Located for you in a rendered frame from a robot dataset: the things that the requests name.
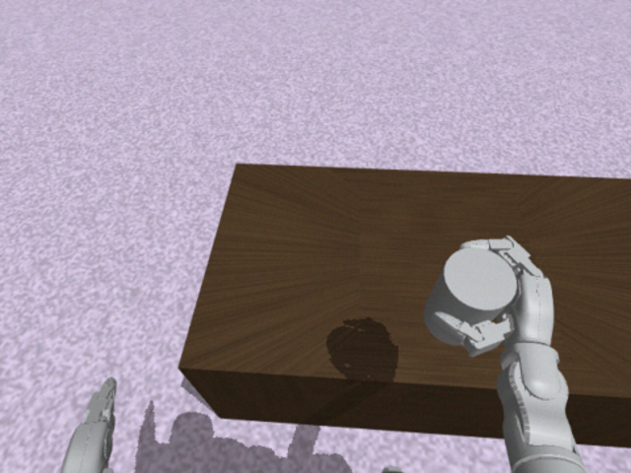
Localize left robot hand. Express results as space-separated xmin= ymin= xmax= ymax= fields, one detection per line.
xmin=60 ymin=377 xmax=116 ymax=473

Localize right robot hand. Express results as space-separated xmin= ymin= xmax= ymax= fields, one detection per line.
xmin=432 ymin=236 xmax=554 ymax=358

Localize right robot arm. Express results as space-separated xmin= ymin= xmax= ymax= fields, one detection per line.
xmin=497 ymin=341 xmax=587 ymax=473

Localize can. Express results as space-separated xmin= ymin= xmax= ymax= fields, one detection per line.
xmin=424 ymin=247 xmax=517 ymax=346

